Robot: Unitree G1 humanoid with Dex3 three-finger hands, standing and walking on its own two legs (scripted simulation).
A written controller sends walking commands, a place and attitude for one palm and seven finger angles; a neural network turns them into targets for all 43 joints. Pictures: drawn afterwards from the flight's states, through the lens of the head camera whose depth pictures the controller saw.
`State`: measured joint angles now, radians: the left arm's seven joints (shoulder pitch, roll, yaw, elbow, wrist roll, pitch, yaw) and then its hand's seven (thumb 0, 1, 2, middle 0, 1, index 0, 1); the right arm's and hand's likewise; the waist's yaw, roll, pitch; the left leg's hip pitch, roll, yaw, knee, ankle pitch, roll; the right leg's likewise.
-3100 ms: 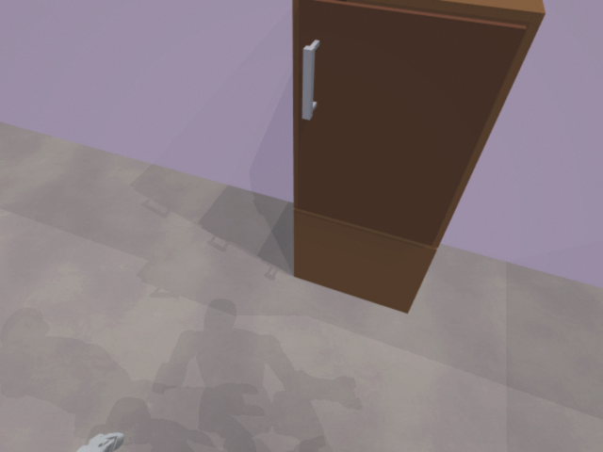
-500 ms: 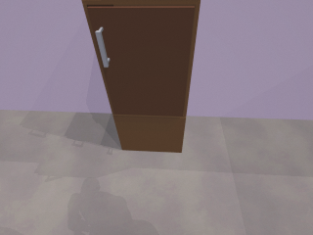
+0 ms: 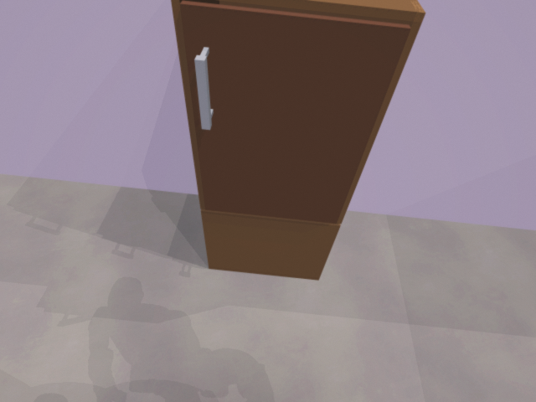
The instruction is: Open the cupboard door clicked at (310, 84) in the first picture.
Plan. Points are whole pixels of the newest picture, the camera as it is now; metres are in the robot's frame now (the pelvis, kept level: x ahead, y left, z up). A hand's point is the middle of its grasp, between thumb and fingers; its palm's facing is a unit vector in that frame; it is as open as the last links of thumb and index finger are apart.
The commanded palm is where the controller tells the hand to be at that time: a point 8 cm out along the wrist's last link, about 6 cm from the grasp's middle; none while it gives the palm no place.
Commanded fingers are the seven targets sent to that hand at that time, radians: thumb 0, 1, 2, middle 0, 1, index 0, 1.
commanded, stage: take the last steps up to it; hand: left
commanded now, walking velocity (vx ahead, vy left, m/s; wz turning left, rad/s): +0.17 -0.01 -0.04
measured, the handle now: (206, 90) +0.67 +0.18 +0.10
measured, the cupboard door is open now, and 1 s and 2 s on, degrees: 0 0 0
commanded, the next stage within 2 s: come to a stop and stand still in 0.08 s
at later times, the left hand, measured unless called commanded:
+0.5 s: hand (175, 381) +0.18 +0.16 -0.17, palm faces +0.06 -0.98 -0.17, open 7.2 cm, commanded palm none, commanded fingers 0.00 0.90 0.90 -0.20 -0.30 -0.20 -0.30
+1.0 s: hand out of the picture +0.07 +0.20 -0.17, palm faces +0.01 -0.98 -0.18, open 7.4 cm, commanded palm none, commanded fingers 0.00 0.90 0.90 -0.20 -0.30 -0.20 -0.30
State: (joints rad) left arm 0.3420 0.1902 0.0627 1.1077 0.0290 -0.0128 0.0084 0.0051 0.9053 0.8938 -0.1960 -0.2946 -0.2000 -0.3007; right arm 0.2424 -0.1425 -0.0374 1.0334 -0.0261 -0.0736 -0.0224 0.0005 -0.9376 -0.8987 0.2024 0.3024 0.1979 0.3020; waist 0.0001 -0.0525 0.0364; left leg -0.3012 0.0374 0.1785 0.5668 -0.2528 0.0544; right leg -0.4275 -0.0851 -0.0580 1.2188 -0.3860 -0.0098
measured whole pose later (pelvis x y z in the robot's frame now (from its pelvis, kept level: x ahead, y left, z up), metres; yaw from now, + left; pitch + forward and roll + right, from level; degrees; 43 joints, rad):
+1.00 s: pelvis +0.05 +0.02 +0.02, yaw -1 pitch -1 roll -1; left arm 0.24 0.19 0.06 1.10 0.02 0.08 0.01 0.00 0.91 0.89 -0.19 -0.29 -0.20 -0.30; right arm 0.28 -0.13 -0.04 1.11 -0.03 -0.01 -0.05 0.01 -0.91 -0.90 0.20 0.30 0.20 0.30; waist -0.03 -0.02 0.04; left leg -0.17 0.04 0.15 0.40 -0.22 0.05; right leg -0.27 -0.05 0.00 0.76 -0.43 0.04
